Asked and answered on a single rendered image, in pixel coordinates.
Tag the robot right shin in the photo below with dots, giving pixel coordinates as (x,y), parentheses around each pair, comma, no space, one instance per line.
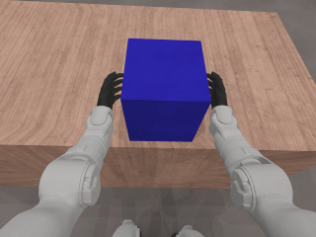
(187,227)

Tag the robot right hand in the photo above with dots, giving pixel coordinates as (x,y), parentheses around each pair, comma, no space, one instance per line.
(217,91)

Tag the robot left shin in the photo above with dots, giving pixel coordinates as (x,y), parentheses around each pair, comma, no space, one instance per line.
(127,222)

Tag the robot left hand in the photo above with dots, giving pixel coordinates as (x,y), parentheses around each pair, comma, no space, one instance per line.
(107,95)

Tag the right robot forearm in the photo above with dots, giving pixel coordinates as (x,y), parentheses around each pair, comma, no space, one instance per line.
(229,142)

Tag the robot shin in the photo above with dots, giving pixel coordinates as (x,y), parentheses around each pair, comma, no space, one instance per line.
(127,222)
(187,227)

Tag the left robot forearm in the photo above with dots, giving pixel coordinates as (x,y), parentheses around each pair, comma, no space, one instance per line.
(95,141)

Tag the pedestal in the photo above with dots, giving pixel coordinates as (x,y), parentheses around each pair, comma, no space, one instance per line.
(55,56)

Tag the robot right upper arm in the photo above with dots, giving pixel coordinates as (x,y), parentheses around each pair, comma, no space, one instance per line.
(264,191)

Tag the carton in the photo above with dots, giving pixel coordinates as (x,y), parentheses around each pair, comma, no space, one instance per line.
(164,93)

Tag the robot left upper arm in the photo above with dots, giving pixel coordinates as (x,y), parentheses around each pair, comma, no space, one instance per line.
(67,187)

